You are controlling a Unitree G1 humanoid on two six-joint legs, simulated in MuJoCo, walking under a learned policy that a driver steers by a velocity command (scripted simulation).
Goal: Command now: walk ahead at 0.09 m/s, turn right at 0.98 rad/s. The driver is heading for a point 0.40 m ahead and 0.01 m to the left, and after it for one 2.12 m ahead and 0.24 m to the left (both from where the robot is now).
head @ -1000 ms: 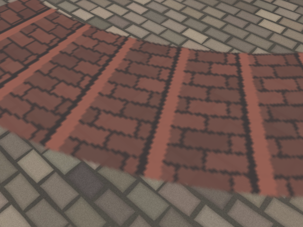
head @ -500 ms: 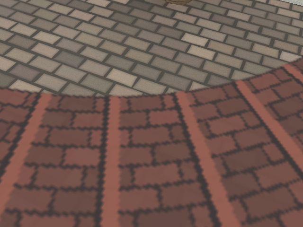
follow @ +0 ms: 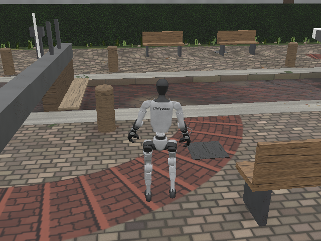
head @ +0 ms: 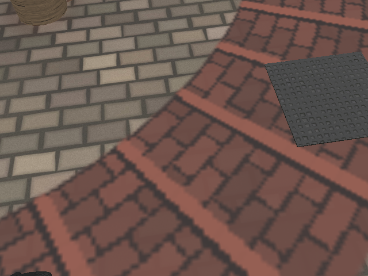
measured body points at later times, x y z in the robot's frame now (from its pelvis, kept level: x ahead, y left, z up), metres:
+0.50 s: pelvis +0.05 -0.03 +0.00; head +0.06 -0.04 +0.45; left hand +0.31 +0.16 -0.07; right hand +0.10 -0.32 -0.12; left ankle +0.09 +0.11 -0.71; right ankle +0.04 -0.13 -0.73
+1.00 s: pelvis +0.28 -0.03 -0.02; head +0.34 -0.02 +0.42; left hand +0.53 +0.23 -0.07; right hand +0.27 -0.33 -0.13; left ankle +0.06 +0.09 -0.71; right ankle +0.42 -0.14 -0.75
